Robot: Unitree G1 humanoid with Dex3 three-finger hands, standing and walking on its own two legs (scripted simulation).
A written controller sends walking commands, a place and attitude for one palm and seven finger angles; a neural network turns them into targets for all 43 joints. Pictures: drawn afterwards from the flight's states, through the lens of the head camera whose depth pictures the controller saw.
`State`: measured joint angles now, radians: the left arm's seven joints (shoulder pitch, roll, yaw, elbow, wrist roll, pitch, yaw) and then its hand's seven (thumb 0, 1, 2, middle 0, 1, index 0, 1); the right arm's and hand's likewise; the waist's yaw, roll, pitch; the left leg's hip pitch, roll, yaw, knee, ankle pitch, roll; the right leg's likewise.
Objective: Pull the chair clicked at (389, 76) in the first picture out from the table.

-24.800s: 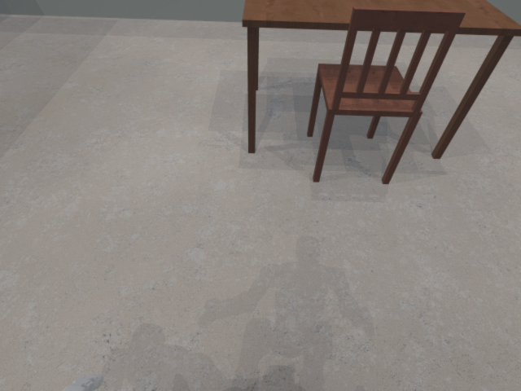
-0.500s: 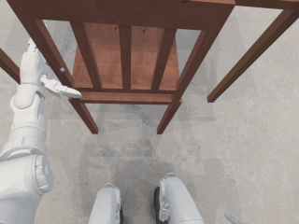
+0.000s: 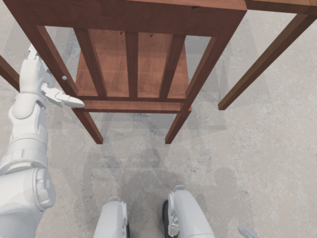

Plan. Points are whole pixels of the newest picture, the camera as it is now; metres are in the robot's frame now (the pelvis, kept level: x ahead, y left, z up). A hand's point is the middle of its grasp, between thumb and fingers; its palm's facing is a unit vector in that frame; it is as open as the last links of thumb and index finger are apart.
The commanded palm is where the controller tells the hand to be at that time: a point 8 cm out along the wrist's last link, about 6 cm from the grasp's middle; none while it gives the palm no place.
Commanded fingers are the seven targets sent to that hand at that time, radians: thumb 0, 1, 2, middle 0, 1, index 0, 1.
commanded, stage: hook a spindle and tug to test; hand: left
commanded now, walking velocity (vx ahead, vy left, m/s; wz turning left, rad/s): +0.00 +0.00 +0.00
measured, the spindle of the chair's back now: (132, 69) +0.52 +0.03 +0.03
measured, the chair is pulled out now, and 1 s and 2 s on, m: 0.00 0.00 0.04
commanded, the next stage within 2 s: step backward, pulling the chair out in 1.48 s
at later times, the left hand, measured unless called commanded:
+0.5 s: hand (63, 78) +0.49 +0.19 +0.03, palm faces -0.02 -1.00 -0.04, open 13.0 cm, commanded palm +0.47 +0.22 +0.03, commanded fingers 0.00 0.17 0.59 -0.50 -1.45 -0.50 -1.45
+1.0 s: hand (65, 79) +0.49 +0.19 +0.03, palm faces -0.01 -1.00 -0.02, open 6.0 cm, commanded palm +0.46 +0.22 +0.03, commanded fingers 0.00 0.90 0.90 -0.50 -1.45 -0.50 -1.45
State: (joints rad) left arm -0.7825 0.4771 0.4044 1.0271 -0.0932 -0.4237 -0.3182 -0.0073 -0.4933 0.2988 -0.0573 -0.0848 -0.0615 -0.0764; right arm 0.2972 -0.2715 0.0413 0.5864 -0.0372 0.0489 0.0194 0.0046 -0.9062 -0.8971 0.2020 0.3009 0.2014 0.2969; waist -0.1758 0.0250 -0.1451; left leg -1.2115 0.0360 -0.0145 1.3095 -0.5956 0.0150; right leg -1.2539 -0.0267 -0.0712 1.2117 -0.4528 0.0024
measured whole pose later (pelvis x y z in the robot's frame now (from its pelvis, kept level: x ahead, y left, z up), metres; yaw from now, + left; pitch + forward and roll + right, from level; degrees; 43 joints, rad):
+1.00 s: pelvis +0.02 +0.00 +0.01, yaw +0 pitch +28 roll -3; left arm -0.66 0.40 0.37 0.90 -0.13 -0.43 -0.25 0.01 0.65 0.76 -0.35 -1.36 -0.37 -1.43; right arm 0.29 -0.25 0.02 0.59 -0.04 0.05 0.03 0.00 -0.91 -0.90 0.20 0.30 0.20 0.30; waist -0.15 0.02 -0.15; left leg -1.13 0.04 -0.01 1.25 -0.61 0.01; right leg -1.18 -0.02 -0.07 1.16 -0.47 0.00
